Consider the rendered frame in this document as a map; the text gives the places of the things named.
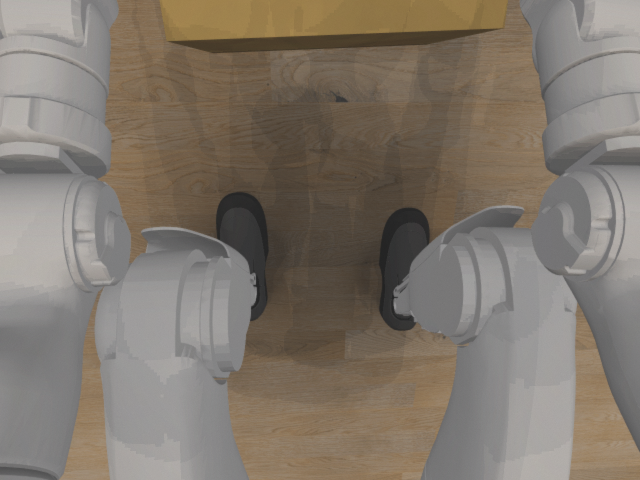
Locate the left robot forearm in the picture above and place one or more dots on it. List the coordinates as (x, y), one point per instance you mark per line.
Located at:
(54, 83)

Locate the robot shin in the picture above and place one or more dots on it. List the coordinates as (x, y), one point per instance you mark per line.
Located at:
(415, 299)
(169, 238)

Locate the robot left shin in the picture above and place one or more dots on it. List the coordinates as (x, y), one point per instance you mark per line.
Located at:
(169, 238)

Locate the right robot upper arm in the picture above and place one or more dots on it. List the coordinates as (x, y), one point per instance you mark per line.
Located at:
(588, 230)

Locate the carton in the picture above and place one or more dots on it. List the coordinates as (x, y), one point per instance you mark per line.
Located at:
(225, 26)

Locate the right robot forearm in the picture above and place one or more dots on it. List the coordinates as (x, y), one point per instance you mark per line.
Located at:
(587, 55)

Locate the left robot upper arm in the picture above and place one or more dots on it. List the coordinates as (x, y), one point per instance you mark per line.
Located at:
(62, 239)

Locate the robot right shin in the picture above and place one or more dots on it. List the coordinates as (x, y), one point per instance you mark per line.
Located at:
(415, 299)

